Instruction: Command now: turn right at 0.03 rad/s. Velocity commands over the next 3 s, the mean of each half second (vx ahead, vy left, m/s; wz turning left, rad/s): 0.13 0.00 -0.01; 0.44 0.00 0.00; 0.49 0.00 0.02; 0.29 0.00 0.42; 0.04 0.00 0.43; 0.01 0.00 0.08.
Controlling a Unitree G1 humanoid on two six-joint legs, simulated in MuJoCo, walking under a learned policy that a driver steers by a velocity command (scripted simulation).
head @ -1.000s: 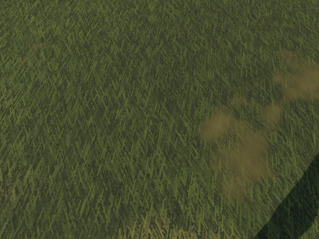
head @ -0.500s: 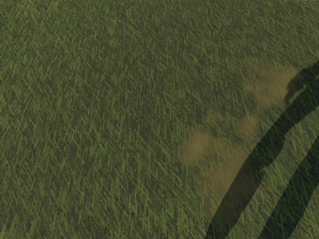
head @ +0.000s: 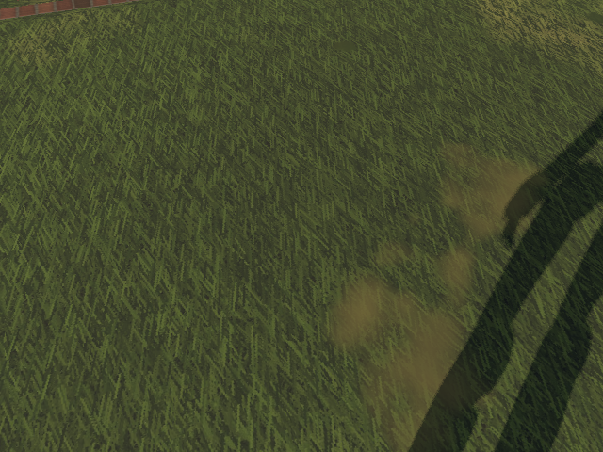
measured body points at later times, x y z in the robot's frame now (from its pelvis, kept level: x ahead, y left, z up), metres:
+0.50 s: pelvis +0.06 -0.02 +0.00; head +0.06 -0.03 +0.45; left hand +0.12 +0.23 -0.14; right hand -0.01 -0.27 -0.16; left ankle -0.02 +0.09 -0.75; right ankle +0.08 -0.12 -0.73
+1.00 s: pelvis +0.30 -0.05 -0.02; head +0.33 -0.05 +0.43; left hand +0.19 +0.17 -0.16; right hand +0.49 -0.27 -0.14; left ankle +0.46 +0.04 -0.73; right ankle +0.12 -0.13 -0.75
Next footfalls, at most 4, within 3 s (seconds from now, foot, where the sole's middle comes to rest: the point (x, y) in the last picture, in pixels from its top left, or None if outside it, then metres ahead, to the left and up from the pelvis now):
0.56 right None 0.16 -0.13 -0.78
1.04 left None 0.50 0.03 -0.78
1.60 right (373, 338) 0.82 -0.15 -0.78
2.08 left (289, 340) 0.81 0.07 -0.78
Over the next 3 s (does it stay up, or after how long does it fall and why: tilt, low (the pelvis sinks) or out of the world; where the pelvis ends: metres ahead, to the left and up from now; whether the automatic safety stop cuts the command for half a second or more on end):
stays up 0.82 -0.06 0.00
